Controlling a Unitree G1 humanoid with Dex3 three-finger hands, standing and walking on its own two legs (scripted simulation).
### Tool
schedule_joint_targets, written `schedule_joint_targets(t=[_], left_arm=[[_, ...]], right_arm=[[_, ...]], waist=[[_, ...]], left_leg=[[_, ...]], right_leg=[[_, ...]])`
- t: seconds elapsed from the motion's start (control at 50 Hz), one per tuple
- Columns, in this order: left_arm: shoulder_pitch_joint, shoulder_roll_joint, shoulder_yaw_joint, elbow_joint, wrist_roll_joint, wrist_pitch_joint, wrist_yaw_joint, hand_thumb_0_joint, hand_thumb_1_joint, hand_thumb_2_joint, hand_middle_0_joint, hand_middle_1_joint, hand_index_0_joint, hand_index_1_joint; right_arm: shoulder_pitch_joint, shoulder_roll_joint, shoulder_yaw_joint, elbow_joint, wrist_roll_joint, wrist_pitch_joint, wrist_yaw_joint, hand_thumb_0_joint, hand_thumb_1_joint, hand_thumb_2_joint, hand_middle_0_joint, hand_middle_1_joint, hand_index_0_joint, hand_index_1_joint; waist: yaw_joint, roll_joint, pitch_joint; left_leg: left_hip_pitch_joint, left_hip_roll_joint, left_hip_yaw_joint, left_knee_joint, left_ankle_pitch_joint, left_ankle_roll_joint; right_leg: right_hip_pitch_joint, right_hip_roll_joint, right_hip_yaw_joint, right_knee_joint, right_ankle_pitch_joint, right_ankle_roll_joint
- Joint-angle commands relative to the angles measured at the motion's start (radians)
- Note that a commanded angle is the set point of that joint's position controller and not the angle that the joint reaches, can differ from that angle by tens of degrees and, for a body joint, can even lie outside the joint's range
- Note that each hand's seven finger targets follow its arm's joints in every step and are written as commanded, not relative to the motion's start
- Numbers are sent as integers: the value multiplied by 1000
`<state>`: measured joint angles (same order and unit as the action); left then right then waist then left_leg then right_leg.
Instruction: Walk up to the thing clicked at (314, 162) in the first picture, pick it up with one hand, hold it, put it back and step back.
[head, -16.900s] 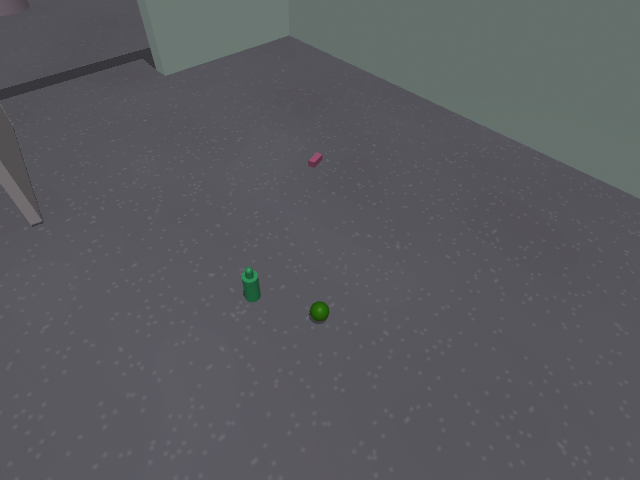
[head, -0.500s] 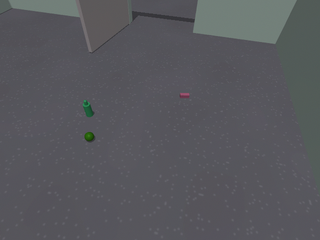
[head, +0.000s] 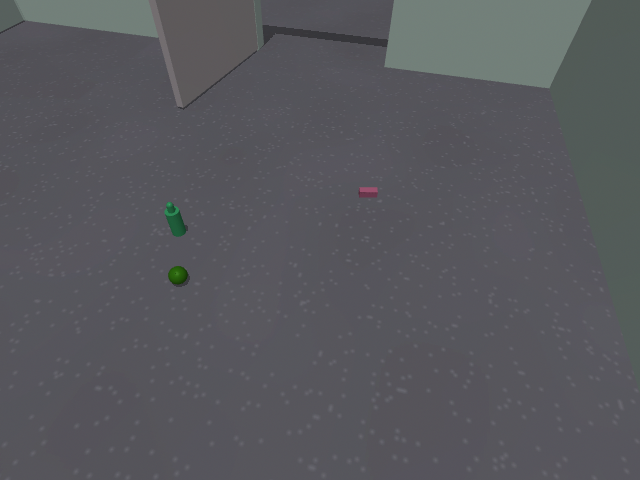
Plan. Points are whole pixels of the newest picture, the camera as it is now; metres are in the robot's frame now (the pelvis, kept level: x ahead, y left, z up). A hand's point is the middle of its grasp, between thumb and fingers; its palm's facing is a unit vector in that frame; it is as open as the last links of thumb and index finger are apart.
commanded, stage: stand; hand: right
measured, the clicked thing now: (368, 192) +1.47 -0.25 -0.77
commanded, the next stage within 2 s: walk up in 0.28 s
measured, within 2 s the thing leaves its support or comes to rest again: neither
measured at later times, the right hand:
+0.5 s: hand out of the picture +0.11 -0.26 -0.14, palm faces -0.07 +0.92 -0.39, open 7.4 cm
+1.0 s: hand (465, 428) +0.24 -0.22 -0.17, palm faces +0.05 +0.94 -0.35, open 7.4 cm
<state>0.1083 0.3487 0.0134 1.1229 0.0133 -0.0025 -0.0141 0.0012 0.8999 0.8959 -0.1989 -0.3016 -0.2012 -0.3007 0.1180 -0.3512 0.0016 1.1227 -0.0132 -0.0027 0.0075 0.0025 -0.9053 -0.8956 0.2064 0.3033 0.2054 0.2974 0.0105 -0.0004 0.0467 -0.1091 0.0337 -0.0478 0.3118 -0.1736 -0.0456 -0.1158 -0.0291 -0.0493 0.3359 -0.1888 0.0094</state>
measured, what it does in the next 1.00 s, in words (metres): walks ahead: left foot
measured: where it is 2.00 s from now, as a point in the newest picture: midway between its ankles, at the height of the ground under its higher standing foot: (310, 345)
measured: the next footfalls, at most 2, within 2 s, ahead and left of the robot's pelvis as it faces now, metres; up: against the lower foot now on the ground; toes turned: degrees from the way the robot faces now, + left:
left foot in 0.54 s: +0.15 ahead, +0.17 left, +0.00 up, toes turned +7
right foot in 1.02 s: +0.40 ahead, -0.10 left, +0.00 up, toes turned -7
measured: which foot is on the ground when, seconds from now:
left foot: down 0.00-0.32, up 0.34-0.52, down 0.54-1.00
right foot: down 0.00-0.56, up 0.58-1.00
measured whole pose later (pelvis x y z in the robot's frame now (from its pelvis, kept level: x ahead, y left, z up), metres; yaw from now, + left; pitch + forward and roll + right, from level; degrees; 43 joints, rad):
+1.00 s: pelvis +0.23 +0.05 -0.02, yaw -3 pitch -1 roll +3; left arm 0.24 0.42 0.08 0.95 0.04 0.00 -0.11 0.00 0.90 0.90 -0.20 -0.30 -0.20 -0.30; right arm 0.32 -0.39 -0.07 0.95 -0.03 -0.08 0.05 0.00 -0.90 -0.90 0.21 0.30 0.21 0.30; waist -0.03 -0.04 0.07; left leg 0.07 -0.01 0.17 0.35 -0.39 -0.01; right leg -0.48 -0.10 0.01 0.61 -0.17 -0.01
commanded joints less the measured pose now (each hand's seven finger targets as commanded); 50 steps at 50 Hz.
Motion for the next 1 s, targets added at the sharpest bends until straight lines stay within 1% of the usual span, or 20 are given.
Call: schedule_joint_targets(t=[0.0, 0.24, 0.26, 0.28, 0.32, 0.36, 0.42, 0.5, 0.52, 0.54, 0.56, 0.58, 0.6, 0.64, 0.66, 0.7, 0.82, 0.92, 0.96, 0.98], left_arm=[[-50, 223, 43, -62, -3, -24, 14, 0, 900, 900, -200, -300, -200, -300], [-37, 217, 41, -60, -3, -27, 16, 0, 900, 900, -200, -300, -200, -300], [38, 313, 106, -106, 11, -43, -10, 0, 900, 900, -200, -300, -200, -300], [77, 334, 123, -89, 19, -44, -20, 0, 900, 900, -200, -300, -200, -300], [109, 378, 151, -100, 19, -45, -24, 0, 900, 900, -200, -300, -200, -300], [90, 357, 154, -126, 25, -57, -23, 0, 900, 900, -200, -300, -200, -300], [33, 335, 148, -173, 26, -61, -34, 0, 900, 900, -200, -300, -200, -300], [-117, 298, 143, -234, 30, -45, -45, 0, 900, 900, -200, -300, -200, -300], [-102, 235, 123, -247, 36, -40, -42, 0, 900, 900, -200, -300, -200, -300], [-79, 161, 93, -261, 36, -35, -40, 0, 900, 900, -200, -300, -200, -300], [-33, 169, 94, -267, 13, -22, -38, 0, 900, 900, -200, -300, -200, -300], [14, 252, 114, -250, 8, -16, -36, 0, 900, 900, -200, -300, -200, -300], [36, 291, 121, -229, 1, -21, -40, 0, 900, 900, -200, -300, -200, -300], [104, 304, 122, -178, -10, -29, -50, 0, 900, 900, -200, -300, -200, -300], [160, 291, 117, -156, -13, -28, -53, 0, 900, 900, -200, -300, -200, -300], [194, 271, 116, -157, -8, -22, -63, 0, 900, 900, -200, -300, -200, -300], [63, 265, 113, -245, 9, -26, -85, 0, 900, 900, -200, -300, -200, -300], [-44, 229, 103, -304, 18, -42, -91, 0, 900, 900, -200, -300, -200, -300], [-1, 232, 111, -302, 21, -47, -83, 0, 900, 900, -200, -300, -200, -300], [86, 243, 121, -282, 22, -50, -77, 0, 900, 900, -200, -300, -200, -300]], right_arm=[[-28, -213, -40, -61, 0, -26, -17, 0, -900, -900, 200, 300, 200, 300], [-23, -215, -40, -63, 0, -24, -17, 0, -900, -900, 200, 300, 200, 300], [13, -299, -92, -116, -16, -38, 13, 0, -900, -900, 200, 300, 200, 300], [-25, -289, -97, -119, -24, -38, 23, 0, -900, -900, 200, 300, 200, 300], [-117, -271, -100, -169, -33, -34, 41, 0, -900, -900, 200, 300, 200, 300], [-117, -266, -102, -188, -23, -48, 52, 0, -900, -900, 200, 300, 200, 300], [-35, -256, -109, -181, -12, -55, 72, 0, -900, -900, 200, 300, 200, 300], [248, -257, -139, -100, -14, -56, 63, 0, -900, -900, 200, 300, 200, 300], [392, -310, -161, -47, -15, -63, 47, 0, -900, -900, 200, 300, 200, 300], [487, -396, -190, -43, -31, -68, 29, 0, -900, -900, 200, 300, 200, 300], [354, -426, -186, -122, -39, -74, 19, 0, -900, -900, 200, 300, 200, 300], [179, -433, -173, -184, -28, -72, 17, 0, -900, -900, 200, 300, 200, 300], [107, -432, -162, -216, -19, -82, 18, 0, -900, -900, 200, 300, 200, 300], [38, -348, -145, -228, -11, -100, 17, 0, -900, -900, 200, 300, 200, 300], [42, -326, -141, -231, -2, -104, 18, 0, -900, -900, 200, 300, 200, 300], [61, -307, -135, -229, -1, -112, 15, 0, -900, -900, 200, 300, 200, 300], [136, -330, -155, -244, -4, -118, 9, 0, -900, -900, 200, 300, 200, 300], [195, -334, -154, -248, -9, -104, 17, 0, -900, -900, 200, 300, 200, 300], [167, -339, -150, -262, -8, -97, 15, 0, -900, -900, 200, 300, 200, 300], [139, -336, -145, -270, -5, -95, 13, 0, -900, -900, 200, 300, 200, 300]], waist=[[-6, 4, -66], [-6, 5, -71], [8, -22, -188], [31, -74, -110], [75, -193, 45], [50, -100, 102], [11, -154, 50], [-151, -124, -46], [-210, 75, -107], [-256, 349, -68], [-185, 268, -10], [-104, 164, 58], [-61, 149, 123], [-4, 124, 129], [5, 135, 87], [10, 120, 84], [-42, 62, 109], [-81, 82, 62], [-49, 91, 32], [4, 55, -2]], left_leg=[[-20, 92, -45, -36, 115, 54], [-9, 95, -45, -28, 136, 56], [-48, 26, -6, 83, -334, 90], [-216, 7, 30, 175, -440, 90], [-489, 1, 79, 460, -343, 58], [-519, 66, -10, 430, -313, 70], [-374, 48, 49, 353, -267, 65], [120, 4, 157, 177, -25, 61], [342, -7, 120, 172, -92, 60], [372, 143, -172, -12, -443, 74], [181, 352, -538, -217, -785, 106], [-1, 404, -615, -305, -864, 136], [-78, 385, -575, -320, -839, 169], [-105, 261, -309, -267, -575, 148], [-77, 209, -201, -233, -455, 119], [-97, 205, -106, -234, -360, 141], [29, 224, -29, -220, -292, 175], [146, 221, 79, -76, 74, 204], [119, 245, 85, -2, 206, 209], [74, 232, 115, 109, 305, 200]], right_leg=[[36, -116, 99, -59, 102, -29], [41, -115, 95, -60, 123, -30], [109, -99, 118, -14, -401, -101], [117, -148, 189, -68, -596, -134], [106, -346, 398, -244, -675, -235], [108, -375, 403, -231, -493, -271], [39, -280, 265, -197, -438, -217], [-258, -150, 49, 70, -466, -142], [-432, -69, -19, 329, -510, -105], [-659, 90, -19, 685, -549, -73], [-673, 117, 164, 843, -431, -31], [-586, 54, 227, 832, -312, -29], [-569, 1, 229, 830, -240, -41], [-492, -47, 232, 780, -119, -33], [-452, -30, 220, 746, -61, -31], [-423, -30, 199, 693, 0, -11], [-525, -44, 161, 469, 49, 19], [-429, -71, 38, 249, 24, -20], [-322, -62, 0, 232, -2, -45], [-195, -37, -23, 206, 25, -60]])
